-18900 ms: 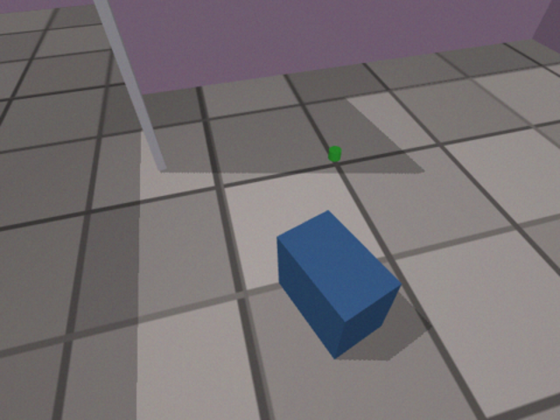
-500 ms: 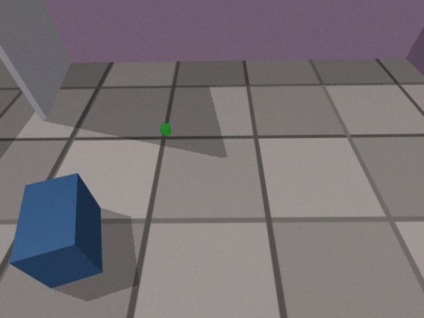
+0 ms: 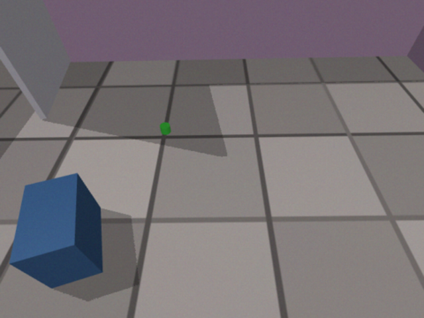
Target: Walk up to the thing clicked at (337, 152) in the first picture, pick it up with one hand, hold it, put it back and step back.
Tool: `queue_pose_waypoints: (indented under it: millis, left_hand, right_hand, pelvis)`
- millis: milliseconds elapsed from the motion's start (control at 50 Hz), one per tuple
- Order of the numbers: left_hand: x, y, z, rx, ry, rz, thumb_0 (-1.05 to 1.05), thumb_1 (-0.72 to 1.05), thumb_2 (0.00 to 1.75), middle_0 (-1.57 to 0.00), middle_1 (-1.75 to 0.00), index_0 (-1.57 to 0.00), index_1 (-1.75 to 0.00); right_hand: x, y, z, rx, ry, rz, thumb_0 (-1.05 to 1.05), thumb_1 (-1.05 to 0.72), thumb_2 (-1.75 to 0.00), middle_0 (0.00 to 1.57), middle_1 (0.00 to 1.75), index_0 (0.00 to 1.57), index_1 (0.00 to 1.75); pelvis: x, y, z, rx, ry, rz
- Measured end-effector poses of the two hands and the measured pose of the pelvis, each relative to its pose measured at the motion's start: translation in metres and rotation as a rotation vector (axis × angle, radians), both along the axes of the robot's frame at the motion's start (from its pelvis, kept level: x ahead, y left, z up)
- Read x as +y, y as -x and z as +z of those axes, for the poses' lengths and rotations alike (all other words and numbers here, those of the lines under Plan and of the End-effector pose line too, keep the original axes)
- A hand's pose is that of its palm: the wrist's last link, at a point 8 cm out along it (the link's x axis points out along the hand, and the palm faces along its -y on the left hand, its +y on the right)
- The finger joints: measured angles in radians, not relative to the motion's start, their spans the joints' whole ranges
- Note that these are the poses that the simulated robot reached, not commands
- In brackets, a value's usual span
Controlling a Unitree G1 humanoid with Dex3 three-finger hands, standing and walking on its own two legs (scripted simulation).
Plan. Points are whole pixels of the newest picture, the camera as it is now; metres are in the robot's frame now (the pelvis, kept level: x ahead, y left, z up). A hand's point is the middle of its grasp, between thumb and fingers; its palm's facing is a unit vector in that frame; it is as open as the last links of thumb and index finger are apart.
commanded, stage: stand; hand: left
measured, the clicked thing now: (165, 128) +1.45 +0.36 -0.75
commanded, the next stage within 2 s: walk up in 0.12 s
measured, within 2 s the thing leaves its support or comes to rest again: neither
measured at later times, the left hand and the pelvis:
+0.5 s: hand out of the picture +0.11 +0.37 -0.18, palm faces +0.05 -0.93 -0.37, open 7.4 cm; pelvis +0.10 +0.07 -0.03, yaw +5 degrees
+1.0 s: hand (108, 208) +0.43 +0.31 -0.13, palm faces +0.07 -0.92 -0.38, open 7.4 cm; pelvis +0.34 +0.03 -0.02, yaw +5 degrees
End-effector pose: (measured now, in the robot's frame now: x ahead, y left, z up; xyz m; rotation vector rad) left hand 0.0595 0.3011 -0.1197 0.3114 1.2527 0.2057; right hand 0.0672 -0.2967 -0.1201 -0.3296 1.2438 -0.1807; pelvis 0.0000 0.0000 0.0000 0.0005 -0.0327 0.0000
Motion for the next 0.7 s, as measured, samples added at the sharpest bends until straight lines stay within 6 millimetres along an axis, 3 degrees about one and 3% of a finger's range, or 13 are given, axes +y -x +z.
queue_pose_waypoints:
  millis: [140,220,320,400,440,500,600,700]
  left_hand:
    - [0.0,0.0,0.0,0.005,0.003,0.001,0.01,0.9,0.9,-0.2,-0.3,-0.21,-0.3]
    - [0.012,0.0,0.003,-0.064,0.008,0.035,0.01,0.9,0.9,-0.2,-0.3,-0.21,-0.3]
    - [0.046,0.012,0.004,-0.048,-0.018,0.085,0.0,0.9,0.9,-0.2,-0.3,-0.21,-0.3]
    - [0.085,0.004,-0.011,0.004,-0.033,0.104,0.01,0.9,0.9,-0.2,-0.3,-0.21,-0.3]
    - [0.101,-0.009,-0.022,0.027,-0.044,0.097,0.01,0.9,0.9,-0.2,-0.3,-0.21,-0.3]
    - [0.108,-0.043,-0.023,0.026,-0.034,0.077,0.01,0.91,0.9,-0.2,-0.3,-0.2,-0.3]
    - [0.104,-0.108,-0.009,-0.048,0.006,0.029,0.01,0.91,0.9,-0.2,-0.3,-0.2,-0.3]
    - [0.095,-0.171,0.004,-0.069,0.021,-0.018,0.01,0.91,0.9,-0.2,-0.3,-0.2,-0.3]
  right_hand:
    - [-0.001,-0.001,0.0,0.001,-0.005,-0.004,0.0,-0.9,-0.9,0.2,0.3,0.21,0.3]
    - [-0.006,-0.011,0.003,0.006,0.003,0.024,0.0,-0.9,-0.9,0.2,0.3,0.21,0.3]
    - [-0.003,-0.053,0.015,-0.017,0.033,0.074,0.01,-0.9,-0.9,0.2,0.3,0.21,0.3]
    - [0.009,-0.093,0.02,-0.08,0.073,0.094,0.01,-0.9,-0.9,0.2,0.3,0.21,0.3]
    - [0.016,-0.107,0.017,-0.119,0.102,0.087,0.0,-0.9,-0.9,0.2,0.3,0.21,0.3]
    - [0.028,-0.114,0.019,-0.128,0.098,0.054,0.0,-0.9,-0.9,0.2,0.3,0.21,0.3]
    - [0.046,-0.124,0.024,-0.085,0.068,0.039,0.0,-0.9,-0.9,0.2,0.3,0.21,0.3]
    - [0.052,-0.148,0.018,-0.054,0.029,0.026,0.0,-0.9,-0.9,0.2,0.3,0.21,0.3]
  pelvis:
    - [-0.001,-0.003,0.0,0.003,0.001,0.001]
    - [0.003,-0.013,-0.004,0.009,0.005,0.037]
    - [0.023,-0.036,-0.005,0.006,0.016,0.064]
    - [0.047,-0.065,-0.019,0.0,0.025,0.085]
    - [0.059,-0.078,-0.029,-0.006,0.001,0.077]
    - [0.067,-0.098,-0.026,-0.009,-0.008,0.081]
    - [0.073,-0.137,-0.012,-0.013,-0.024,0.066]
    - [0.072,-0.182,-0.007,-0.015,-0.031,0.06]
